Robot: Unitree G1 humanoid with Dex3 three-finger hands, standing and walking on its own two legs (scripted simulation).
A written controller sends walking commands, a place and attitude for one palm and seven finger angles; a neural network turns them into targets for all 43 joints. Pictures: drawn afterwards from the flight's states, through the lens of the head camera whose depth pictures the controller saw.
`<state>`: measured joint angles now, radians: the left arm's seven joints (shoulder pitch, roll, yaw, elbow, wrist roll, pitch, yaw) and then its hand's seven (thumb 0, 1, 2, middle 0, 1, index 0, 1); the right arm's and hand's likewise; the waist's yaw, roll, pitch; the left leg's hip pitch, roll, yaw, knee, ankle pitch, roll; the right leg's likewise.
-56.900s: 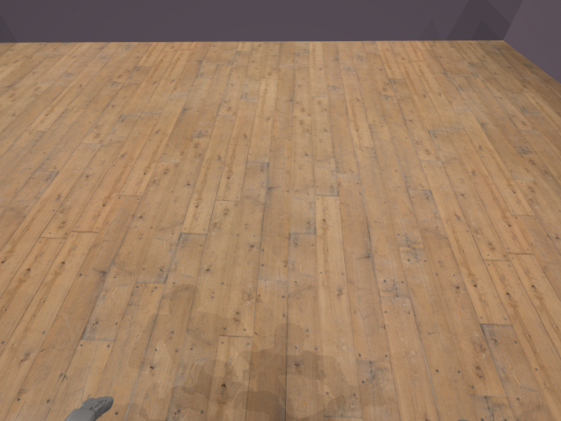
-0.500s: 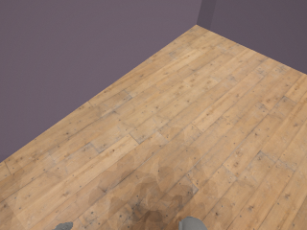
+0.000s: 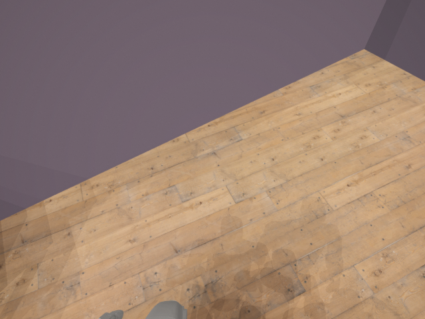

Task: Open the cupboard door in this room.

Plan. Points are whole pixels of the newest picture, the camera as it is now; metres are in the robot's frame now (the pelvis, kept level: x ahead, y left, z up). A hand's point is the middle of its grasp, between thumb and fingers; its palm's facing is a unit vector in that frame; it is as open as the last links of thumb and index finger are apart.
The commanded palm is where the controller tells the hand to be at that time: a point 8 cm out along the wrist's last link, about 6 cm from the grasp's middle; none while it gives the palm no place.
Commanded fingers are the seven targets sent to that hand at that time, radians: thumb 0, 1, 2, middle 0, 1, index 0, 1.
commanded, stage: turn to face it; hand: left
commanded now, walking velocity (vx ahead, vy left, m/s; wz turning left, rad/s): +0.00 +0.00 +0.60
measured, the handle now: out of the picture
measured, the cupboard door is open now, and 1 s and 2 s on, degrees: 49 49 49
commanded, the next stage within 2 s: none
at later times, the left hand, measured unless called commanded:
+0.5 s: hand out of the picture +0.04 +0.27 -0.17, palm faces +0.29 -0.93 -0.24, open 7.4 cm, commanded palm none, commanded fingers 0.00 0.90 0.90 -0.20 -0.30 -0.20 -0.30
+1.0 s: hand out of the picture +0.01 +0.19 -0.16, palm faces +0.57 -0.78 -0.26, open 7.3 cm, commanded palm none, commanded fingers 0.00 0.90 0.90 -0.20 -0.30 -0.20 -0.30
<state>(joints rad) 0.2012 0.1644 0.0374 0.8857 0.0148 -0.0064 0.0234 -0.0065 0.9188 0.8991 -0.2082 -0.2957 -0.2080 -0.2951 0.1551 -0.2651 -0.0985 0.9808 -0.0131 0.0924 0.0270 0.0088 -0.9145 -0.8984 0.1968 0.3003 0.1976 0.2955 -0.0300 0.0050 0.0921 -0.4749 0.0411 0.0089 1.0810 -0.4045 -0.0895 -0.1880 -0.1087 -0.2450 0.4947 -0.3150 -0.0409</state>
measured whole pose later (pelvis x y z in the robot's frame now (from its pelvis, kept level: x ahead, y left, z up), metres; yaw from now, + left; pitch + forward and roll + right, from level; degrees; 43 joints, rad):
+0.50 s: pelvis +0.01 +0.04 +0.00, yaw +16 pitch +2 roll +0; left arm 0.15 0.25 0.07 0.90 0.01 0.05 0.00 0.00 0.91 0.90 -0.20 -0.29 -0.20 -0.29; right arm 0.17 -0.20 -0.05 0.93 -0.02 0.02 0.00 0.01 -0.91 -0.90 0.20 0.30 0.20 0.30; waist 0.00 -0.02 0.09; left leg -0.25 -0.03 -0.02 0.47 -0.26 0.03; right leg -0.51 -0.09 0.00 1.06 -0.39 0.10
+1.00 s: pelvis +0.05 -0.01 +0.00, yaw +36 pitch +1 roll +3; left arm 0.20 0.17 0.04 0.88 0.02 0.00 0.02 -0.01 0.92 0.90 -0.21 -0.30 -0.21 -0.30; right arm 0.14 -0.26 -0.09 0.98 -0.01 0.09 0.03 0.01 -0.91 -0.90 0.20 0.30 0.20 0.30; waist -0.03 0.00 0.11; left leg -0.48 0.04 0.03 1.04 -0.40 -0.08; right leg -0.16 -0.12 -0.27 0.50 -0.34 -0.03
